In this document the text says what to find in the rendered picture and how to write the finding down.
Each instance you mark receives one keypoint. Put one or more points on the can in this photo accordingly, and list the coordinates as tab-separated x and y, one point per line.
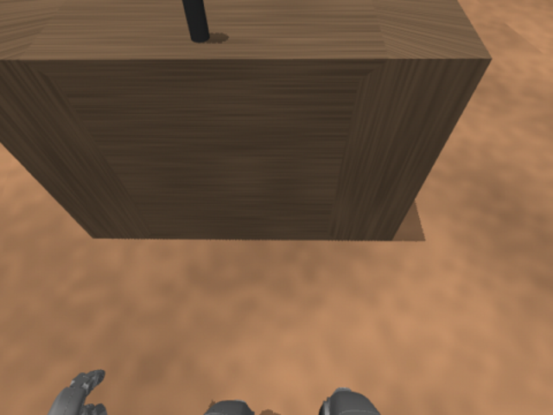
197	20

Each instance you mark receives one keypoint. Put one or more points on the left robot hand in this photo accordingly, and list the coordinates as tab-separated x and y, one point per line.
71	400

